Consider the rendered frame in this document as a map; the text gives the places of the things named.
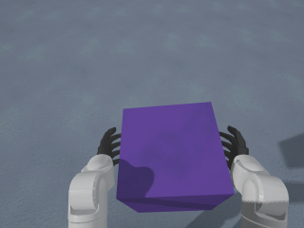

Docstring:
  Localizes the right robot hand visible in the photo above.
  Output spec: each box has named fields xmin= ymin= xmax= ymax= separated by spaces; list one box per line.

xmin=219 ymin=125 xmax=249 ymax=171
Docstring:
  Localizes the robot left forearm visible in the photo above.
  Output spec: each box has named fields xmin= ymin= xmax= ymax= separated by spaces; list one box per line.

xmin=67 ymin=154 xmax=115 ymax=228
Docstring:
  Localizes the left robot hand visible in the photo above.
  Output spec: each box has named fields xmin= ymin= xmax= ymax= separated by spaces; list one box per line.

xmin=97 ymin=127 xmax=122 ymax=166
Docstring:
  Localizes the robot right forearm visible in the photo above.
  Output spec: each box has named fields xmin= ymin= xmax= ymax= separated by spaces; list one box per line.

xmin=230 ymin=154 xmax=289 ymax=228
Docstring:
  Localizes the carton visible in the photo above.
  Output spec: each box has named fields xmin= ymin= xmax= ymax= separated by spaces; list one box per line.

xmin=116 ymin=102 xmax=235 ymax=213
